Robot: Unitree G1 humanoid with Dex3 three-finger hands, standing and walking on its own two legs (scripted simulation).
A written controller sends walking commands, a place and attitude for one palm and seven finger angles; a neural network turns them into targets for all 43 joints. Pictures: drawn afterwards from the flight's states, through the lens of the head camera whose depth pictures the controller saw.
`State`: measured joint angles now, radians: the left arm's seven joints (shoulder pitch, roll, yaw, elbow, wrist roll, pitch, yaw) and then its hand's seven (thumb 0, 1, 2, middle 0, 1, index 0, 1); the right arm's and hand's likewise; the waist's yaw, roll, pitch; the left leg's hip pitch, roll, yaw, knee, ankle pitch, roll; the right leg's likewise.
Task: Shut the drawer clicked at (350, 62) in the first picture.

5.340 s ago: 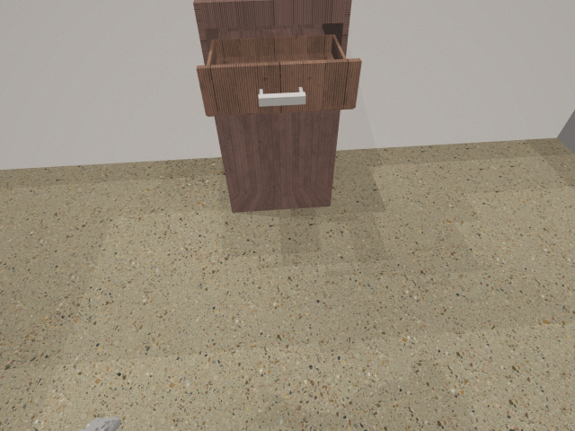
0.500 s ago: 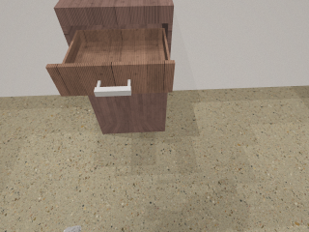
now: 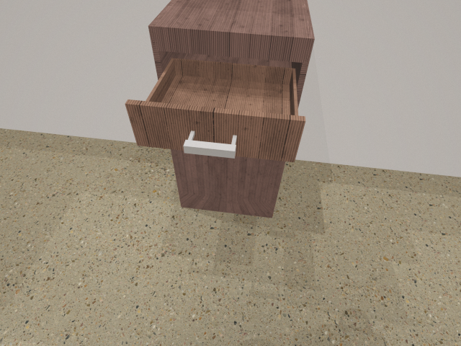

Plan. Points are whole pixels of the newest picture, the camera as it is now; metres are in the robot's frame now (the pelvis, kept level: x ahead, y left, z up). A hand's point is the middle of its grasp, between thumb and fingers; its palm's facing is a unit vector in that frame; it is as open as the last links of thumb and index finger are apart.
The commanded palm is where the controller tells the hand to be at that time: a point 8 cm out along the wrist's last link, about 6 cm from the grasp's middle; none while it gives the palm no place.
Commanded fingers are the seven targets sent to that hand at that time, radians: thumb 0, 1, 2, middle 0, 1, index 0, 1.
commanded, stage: take the last steps up to it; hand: left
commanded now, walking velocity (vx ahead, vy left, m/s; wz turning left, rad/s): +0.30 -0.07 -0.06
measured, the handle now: (211, 142) +0.57 +0.12 +0.01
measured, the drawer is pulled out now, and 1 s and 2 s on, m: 0.30 0.30 0.30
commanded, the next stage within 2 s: come to a stop and stand still in 0.62 s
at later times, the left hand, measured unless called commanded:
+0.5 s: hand (169, 297) +0.25 +0.17 -0.17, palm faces -0.08 -0.98 -0.19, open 7.3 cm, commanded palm none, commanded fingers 0.00 0.90 0.90 -0.20 -0.30 -0.20 -0.30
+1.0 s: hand (199, 295) +0.26 +0.10 -0.17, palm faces +0.04 -0.98 -0.21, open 7.3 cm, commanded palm none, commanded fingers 0.00 0.90 0.90 -0.20 -0.30 -0.20 -0.30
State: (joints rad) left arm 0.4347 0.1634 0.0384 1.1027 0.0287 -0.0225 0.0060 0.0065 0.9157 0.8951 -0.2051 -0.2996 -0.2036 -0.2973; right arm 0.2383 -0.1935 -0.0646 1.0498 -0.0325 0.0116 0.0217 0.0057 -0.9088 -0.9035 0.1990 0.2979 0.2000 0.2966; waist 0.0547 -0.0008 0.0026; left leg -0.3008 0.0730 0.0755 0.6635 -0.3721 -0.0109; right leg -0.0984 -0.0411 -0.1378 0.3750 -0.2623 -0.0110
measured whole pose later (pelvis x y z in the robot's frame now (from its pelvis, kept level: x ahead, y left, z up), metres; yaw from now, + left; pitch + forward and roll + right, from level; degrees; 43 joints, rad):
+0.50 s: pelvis +0.14 -0.01 -0.01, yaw -3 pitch -1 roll +1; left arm 0.11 0.19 0.06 1.04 0.02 0.01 -0.02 0.01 0.92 0.90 -0.20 -0.30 -0.20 -0.30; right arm 0.50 -0.09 -0.03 1.16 -0.04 -0.06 -0.02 0.00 -0.91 -0.90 0.20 0.30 0.20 0.30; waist -0.06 -0.01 0.07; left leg 0.09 0.04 0.16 0.31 -0.37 -0.03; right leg -0.54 -0.09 -0.11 0.73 -0.19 -0.01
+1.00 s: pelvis +0.24 -0.07 -0.01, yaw -3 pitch -1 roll +0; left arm 0.26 0.13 0.02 1.09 0.02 0.00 0.03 0.00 0.93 0.90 -0.21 -0.30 -0.20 -0.30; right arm 0.16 -0.17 -0.05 1.04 -0.01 0.03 -0.02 0.00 -0.92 -0.90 0.20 0.30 0.20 0.30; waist 0.04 0.03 0.02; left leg -0.33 0.05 0.04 0.70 -0.38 -0.05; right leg -0.24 0.02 -0.16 0.45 -0.19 -0.10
